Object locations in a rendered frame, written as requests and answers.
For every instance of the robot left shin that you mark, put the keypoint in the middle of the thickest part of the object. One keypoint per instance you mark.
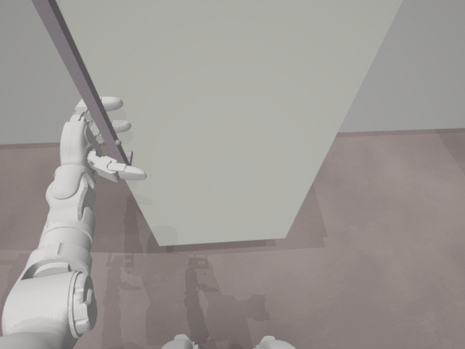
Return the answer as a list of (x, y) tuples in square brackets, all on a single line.
[(181, 336)]

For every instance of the left robot forearm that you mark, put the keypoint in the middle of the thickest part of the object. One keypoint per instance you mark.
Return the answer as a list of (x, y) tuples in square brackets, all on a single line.
[(67, 237)]

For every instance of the robot left hand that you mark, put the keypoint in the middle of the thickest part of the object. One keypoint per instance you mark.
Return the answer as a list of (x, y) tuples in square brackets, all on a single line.
[(78, 141)]

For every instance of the robot shin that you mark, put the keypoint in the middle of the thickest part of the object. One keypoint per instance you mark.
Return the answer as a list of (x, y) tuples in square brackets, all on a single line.
[(267, 338), (181, 336)]

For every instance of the fridge door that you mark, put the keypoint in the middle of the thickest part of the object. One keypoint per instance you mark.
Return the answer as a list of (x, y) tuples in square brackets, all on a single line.
[(233, 104)]

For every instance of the robot right shin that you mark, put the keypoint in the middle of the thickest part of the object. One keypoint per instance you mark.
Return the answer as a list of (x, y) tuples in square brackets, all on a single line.
[(267, 338)]

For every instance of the handle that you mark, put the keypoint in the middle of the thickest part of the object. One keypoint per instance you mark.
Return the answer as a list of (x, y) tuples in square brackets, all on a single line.
[(55, 24)]

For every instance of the left robot upper arm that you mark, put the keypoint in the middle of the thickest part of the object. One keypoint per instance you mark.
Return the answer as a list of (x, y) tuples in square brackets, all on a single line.
[(50, 312)]

